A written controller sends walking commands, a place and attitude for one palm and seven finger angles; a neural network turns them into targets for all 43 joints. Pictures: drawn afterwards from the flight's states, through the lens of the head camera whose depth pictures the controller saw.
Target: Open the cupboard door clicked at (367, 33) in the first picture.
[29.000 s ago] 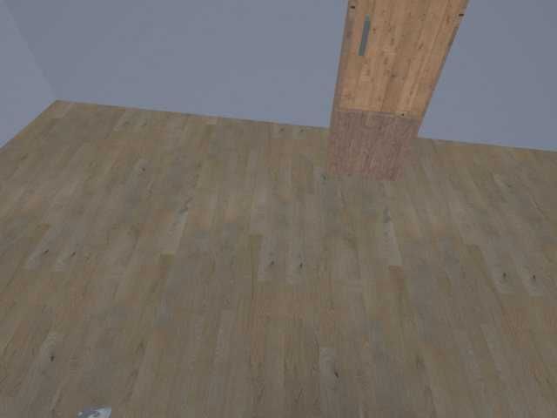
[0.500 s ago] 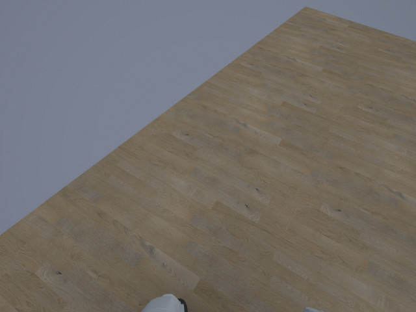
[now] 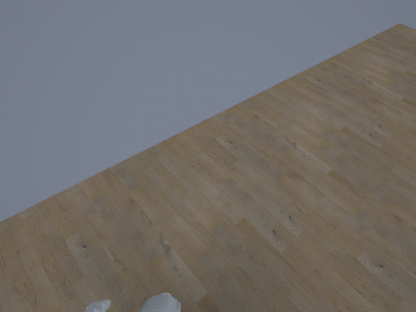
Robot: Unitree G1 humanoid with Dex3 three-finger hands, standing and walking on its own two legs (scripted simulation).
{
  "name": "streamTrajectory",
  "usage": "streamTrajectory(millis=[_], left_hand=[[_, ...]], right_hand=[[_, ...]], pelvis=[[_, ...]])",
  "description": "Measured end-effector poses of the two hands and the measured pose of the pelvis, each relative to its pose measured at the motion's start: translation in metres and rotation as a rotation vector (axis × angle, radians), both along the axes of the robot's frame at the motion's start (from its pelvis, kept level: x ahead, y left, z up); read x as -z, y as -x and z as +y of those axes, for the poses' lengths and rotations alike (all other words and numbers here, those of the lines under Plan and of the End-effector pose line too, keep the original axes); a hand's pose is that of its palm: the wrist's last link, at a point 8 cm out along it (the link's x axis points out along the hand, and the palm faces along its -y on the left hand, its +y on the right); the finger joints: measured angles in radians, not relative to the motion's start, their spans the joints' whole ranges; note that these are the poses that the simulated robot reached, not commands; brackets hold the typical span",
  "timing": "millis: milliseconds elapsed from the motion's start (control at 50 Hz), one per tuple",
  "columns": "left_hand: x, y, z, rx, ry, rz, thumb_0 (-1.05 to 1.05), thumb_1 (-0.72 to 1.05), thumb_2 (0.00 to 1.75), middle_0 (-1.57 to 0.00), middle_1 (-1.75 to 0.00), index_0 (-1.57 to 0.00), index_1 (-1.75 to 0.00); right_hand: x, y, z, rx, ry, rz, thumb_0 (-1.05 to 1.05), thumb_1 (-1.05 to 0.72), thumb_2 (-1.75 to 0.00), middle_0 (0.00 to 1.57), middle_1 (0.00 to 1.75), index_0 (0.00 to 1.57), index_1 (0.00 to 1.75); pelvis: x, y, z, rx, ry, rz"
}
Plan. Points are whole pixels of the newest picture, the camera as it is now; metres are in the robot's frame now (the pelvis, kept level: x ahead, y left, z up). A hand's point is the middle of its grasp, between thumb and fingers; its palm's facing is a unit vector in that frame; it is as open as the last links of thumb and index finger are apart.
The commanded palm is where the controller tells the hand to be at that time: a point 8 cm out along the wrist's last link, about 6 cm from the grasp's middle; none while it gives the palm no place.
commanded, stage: turn to face it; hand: left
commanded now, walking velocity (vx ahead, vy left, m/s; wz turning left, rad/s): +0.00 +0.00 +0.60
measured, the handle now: out of the picture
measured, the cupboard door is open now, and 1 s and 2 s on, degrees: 56 56 56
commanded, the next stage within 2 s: none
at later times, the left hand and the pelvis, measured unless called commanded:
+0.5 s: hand out of the picture +0.05 +0.19 -0.16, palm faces +0.33 -0.90 -0.30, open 7.4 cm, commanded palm none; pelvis +0.03 -0.05 -0.01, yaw +19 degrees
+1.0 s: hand out of the picture -0.02 +0.18 -0.16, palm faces +0.60 -0.76 -0.26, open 7.4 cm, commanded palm none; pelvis +0.03 -0.06 +0.00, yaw +37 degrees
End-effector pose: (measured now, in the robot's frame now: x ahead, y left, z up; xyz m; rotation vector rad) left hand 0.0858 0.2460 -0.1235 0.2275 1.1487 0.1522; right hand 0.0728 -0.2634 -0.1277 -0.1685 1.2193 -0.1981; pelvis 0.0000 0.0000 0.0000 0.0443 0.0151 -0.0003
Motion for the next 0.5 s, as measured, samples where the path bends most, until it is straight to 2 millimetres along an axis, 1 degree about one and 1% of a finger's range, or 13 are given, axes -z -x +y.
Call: streamTrajectory(millis=[60, 100, 120, 140, 180, 220, 280, 340, 380, 420, 440, 500], left_hand=[[0.008, 0.015, -0.001, -0.044, 0.025, 0.032, 0.01, 0.9, 0.9, -0.2, -0.3, -0.2, -0.3], [0.018, 0.027, 0.003, -0.08, 0.041, 0.057, 0.01, 0.9, 0.9, -0.2, -0.3, -0.2, -0.3], [0.025, 0.033, 0.006, -0.097, 0.047, 0.07, 0.01, 0.9, 0.9, -0.21, -0.3, -0.2, -0.3], [0.031, 0.037, 0.009, -0.113, 0.049, 0.087, 0.01, 0.9, 0.9, -0.21, -0.3, -0.2, -0.3], [0.034, 0.044, 0.014, -0.143, 0.037, 0.115, 0.01, 0.9, 0.9, -0.21, -0.3, -0.2, -0.3], [0.031, 0.045, 0.017, -0.179, 0.027, 0.116, 0.01, 0.9, 0.9, -0.2, -0.3, -0.2, -0.3], [0.02, 0.041, 0.017, -0.221, 0.015, 0.075, 0.01, 0.9, 0.9, -0.2, -0.3, -0.2, -0.3], [0.009, 0.036, 0.012, -0.251, -0.006, 0.023, 0.01, 0.9, 0.9, -0.2, -0.3, -0.2, -0.3], [0.004, 0.036, 0.006, -0.268, -0.027, -0.01, 0.01, 0.9, 0.9, -0.2, -0.3, -0.2, -0.3], [0.004, 0.041, 0.0, -0.285, -0.056, -0.032, 0.01, 0.9, 0.9, -0.2, -0.3, -0.2, -0.3], [0.003, 0.045, -0.004, -0.297, -0.06, -0.031, 0.01, 0.9, 0.9, -0.2, -0.3, -0.2, -0.3], [-0.001, 0.061, -0.017, -0.343, -0.05, -0.009, 0.01, 0.9, 0.9, -0.2, -0.3, -0.2, -0.3]], right_hand=[[-0.003, -0.026, 0.003, -0.066, 0.012, -0.008, 0.01, -0.91, -0.9, 0.2, 0.29, 0.2, 0.3], [-0.002, -0.046, 0.008, -0.113, 0.026, -0.03, 0.01, -0.91, -0.9, 0.2, 0.29, 0.2, 0.3], [0.001, -0.055, 0.01, -0.136, 0.037, -0.051, 0.01, -0.91, -0.9, 0.2, 0.29, 0.2, 0.3], [0.002, -0.063, 0.012, -0.151, 0.044, -0.067, 0.01, -0.91, -0.9, 0.2, 0.29, 0.2, 0.3], [0.0, -0.072, 0.016, -0.184, 0.05, -0.079, 0.01, -0.91, -0.9, 0.2, 0.29, 0.2, 0.3], [-0.001, -0.075, 0.017, -0.213, 0.054, -0.071, 0.01, -0.91, -0.9, 0.2, 0.3, 0.2, 0.3], [0.0, -0.076, 0.016, -0.252, 0.047, -0.038, 0.01, -0.91, -0.9, 0.21, 0.3, 0.2, 0.3], [0.005, -0.08, 0.009, -0.282, 0.028, -0.01, 0.01, -0.9, -0.9, 0.21, 0.3, 0.21, 0.3], [0.011, -0.086, 0.003, -0.295, 0.012, -0.001, 0.01, -0.9, -0.9, 0.21, 0.3, 0.21, 0.3], [0.02, -0.096, -0.004, -0.306, -0.002, -0.002, 0.01, -0.9, -0.9, 0.21, 0.3, 0.21, 0.3], [0.021, -0.101, -0.006, -0.317, -0.004, 0.001, 0.01, -0.9, -0.9, 0.21, 0.3, 0.21, 0.3], [0.016, -0.116, -0.008, -0.35, -0.005, 0.002, 0.01, -0.91, -0.9, 0.21, 0.3, 0.21, 0.3]], pelvis=[[0.001, -0.007, 0.0, -0.039, -0.005, -0.001], [0.007, -0.011, 0.003, -0.065, 0.002, -0.004], [0.013, -0.014, 0.006, -0.072, 0.021, -0.003], [0.017, -0.014, 0.007, -0.088, 0.025, -0.003], [0.017, -0.013, 0.004, -0.11, 0.025, -0.011], [0.014, -0.013, -0.001, -0.14, 0.036, -0.012], [0.009, -0.014, -0.009, -0.181, 0.049, -0.015], [0.008, -0.017, -0.021, -0.22, 0.055, -0.016], [0.011, -0.021, -0.031, -0.247, 0.052, -0.016], [0.017, -0.023, -0.041, -0.272, 0.032, -0.013], [0.017, -0.024, -0.044, -0.291, 0.031, -0.019], [0.011, -0.026, -0.048, -0.337, 0.027, -0.028]])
